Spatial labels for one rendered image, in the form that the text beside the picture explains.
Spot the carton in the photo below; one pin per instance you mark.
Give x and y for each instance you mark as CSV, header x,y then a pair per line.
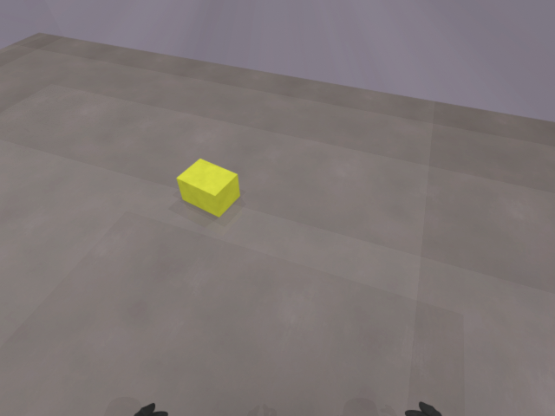
x,y
209,187

